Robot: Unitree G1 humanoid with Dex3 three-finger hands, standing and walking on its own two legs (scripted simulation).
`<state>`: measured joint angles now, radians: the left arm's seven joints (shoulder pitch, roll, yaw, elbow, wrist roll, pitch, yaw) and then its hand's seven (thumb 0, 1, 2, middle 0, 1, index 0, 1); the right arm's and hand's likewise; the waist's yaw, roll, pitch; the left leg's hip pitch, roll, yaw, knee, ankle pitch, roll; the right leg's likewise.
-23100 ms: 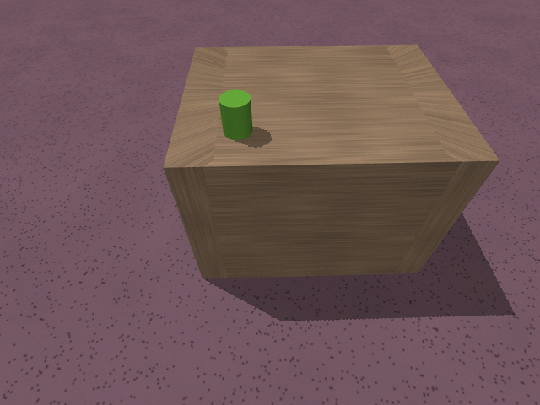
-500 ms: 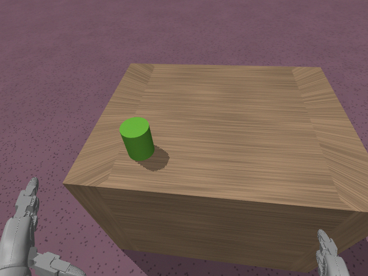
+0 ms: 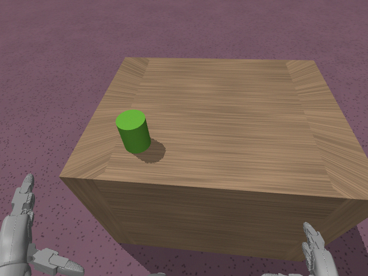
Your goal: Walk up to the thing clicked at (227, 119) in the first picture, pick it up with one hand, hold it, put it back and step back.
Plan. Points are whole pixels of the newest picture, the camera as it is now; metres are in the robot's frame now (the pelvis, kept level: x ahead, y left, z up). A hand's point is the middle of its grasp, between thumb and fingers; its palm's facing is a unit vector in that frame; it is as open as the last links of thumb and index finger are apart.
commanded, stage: home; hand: left
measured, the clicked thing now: (134, 132) +0.52 +0.21 -0.03
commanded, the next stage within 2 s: none
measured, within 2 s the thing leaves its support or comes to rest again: neither
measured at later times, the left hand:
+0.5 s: hand (119, 249) +0.19 +0.19 -0.07, palm faces +0.09 -0.98 -0.20, open 17.5 cm
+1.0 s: hand (119, 248) +0.19 +0.18 -0.07, palm faces +0.09 -0.97 -0.22, open 17.5 cm
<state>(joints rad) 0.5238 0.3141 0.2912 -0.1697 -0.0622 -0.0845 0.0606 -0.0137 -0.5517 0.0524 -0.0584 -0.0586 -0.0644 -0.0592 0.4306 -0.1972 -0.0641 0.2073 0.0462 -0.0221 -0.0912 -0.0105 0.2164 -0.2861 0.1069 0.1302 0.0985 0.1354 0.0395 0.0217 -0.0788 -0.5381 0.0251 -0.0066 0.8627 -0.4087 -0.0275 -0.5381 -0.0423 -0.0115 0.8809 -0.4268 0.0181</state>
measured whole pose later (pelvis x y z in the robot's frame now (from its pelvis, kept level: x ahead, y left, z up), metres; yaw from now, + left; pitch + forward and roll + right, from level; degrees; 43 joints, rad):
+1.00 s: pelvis +0.02 +0.01 -0.01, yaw +0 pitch +9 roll +0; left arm 0.45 0.20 0.00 0.08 -0.03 0.08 0.08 -0.01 -0.55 0.05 -0.05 -0.05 -0.06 -0.05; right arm 0.45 -0.20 0.00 0.08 0.03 0.05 -0.09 0.01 -0.90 -0.90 0.21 0.30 0.20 0.30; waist 0.00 -0.01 -0.11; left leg -0.64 0.03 0.00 0.95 -0.47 -0.02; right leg -0.63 -0.04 0.00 0.95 -0.47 0.03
